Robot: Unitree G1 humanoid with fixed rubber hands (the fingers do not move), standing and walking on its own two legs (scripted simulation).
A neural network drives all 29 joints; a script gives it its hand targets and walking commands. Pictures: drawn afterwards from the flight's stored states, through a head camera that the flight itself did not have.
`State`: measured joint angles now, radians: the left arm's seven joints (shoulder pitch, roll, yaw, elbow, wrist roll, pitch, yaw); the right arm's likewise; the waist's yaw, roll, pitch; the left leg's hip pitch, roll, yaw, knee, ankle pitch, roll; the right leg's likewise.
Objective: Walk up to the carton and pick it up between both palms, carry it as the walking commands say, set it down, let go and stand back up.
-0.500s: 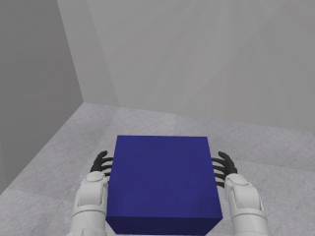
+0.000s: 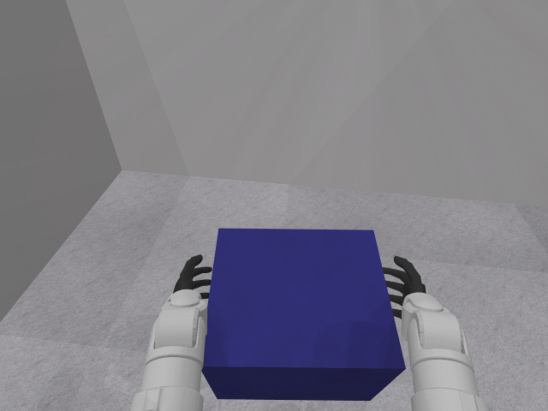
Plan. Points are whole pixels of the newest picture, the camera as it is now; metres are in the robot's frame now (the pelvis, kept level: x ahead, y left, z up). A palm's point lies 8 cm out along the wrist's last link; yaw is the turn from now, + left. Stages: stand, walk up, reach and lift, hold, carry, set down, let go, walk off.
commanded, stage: reach and lift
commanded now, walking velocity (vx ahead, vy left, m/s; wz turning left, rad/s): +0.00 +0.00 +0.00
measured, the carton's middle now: (294, 315) +0.32 -0.01 -0.05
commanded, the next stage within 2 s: hold in 0.72 s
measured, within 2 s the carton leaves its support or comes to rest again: neither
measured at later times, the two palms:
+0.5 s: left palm (175, 308) +0.28 +0.17 +0.03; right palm (407, 307) +0.29 -0.17 +0.04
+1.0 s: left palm (176, 311) +0.28 +0.17 +0.03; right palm (410, 314) +0.27 -0.17 +0.04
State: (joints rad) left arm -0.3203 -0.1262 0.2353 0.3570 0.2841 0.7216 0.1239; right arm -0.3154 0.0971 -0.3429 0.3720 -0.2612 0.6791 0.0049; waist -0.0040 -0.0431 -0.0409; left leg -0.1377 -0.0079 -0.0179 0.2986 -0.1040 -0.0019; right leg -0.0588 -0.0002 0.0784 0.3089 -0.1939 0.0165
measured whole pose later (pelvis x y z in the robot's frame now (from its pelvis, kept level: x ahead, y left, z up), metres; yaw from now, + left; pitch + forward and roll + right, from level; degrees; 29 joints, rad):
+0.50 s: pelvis +0.01 -0.01 +0.00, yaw +1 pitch -4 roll +0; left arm -0.24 -0.10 0.23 0.28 0.27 0.73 0.07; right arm -0.23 0.12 -0.30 0.28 -0.26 0.70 0.05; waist 0.01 -0.03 -0.04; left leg -0.10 -0.01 -0.03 0.27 -0.10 -0.01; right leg -0.02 0.00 0.07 0.29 -0.20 0.01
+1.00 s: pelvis +0.00 +0.00 +0.00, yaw +0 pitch -5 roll +0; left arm -0.23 -0.11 0.22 0.29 0.27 0.72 0.09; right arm -0.22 0.13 -0.31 0.28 -0.26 0.70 0.02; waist 0.00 -0.04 -0.05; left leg -0.10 -0.01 -0.02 0.29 -0.10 0.00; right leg -0.02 0.00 0.08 0.30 -0.20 0.01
